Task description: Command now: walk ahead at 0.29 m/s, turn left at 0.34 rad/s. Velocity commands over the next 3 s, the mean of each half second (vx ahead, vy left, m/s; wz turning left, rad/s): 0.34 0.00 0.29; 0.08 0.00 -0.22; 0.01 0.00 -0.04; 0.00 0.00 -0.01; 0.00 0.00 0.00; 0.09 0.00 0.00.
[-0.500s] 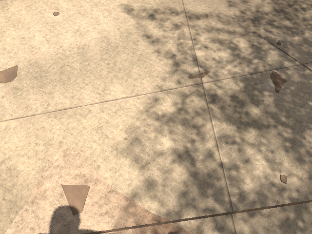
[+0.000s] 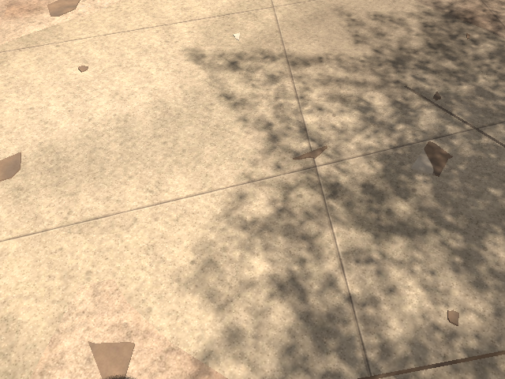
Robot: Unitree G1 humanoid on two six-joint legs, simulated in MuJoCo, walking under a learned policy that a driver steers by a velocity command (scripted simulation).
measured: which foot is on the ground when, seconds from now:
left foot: up 0.00-0.22, down 0.24-0.76, up 0.78-0.98, down 1.00-1.00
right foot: down 0.00-0.24, up 0.26-0.62, down 0.64-1.00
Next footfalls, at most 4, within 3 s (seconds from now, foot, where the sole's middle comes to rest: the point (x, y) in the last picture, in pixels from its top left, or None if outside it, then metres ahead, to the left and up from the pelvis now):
0.24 left None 0.15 0.19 -0.78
0.64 right None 0.43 0.04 -0.76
1.00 left None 0.36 0.28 -0.77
1.30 right None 0.35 0.04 -0.78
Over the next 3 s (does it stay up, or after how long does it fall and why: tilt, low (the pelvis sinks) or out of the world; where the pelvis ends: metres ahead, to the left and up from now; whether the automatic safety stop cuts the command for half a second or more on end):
stays up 0.33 0.13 0.00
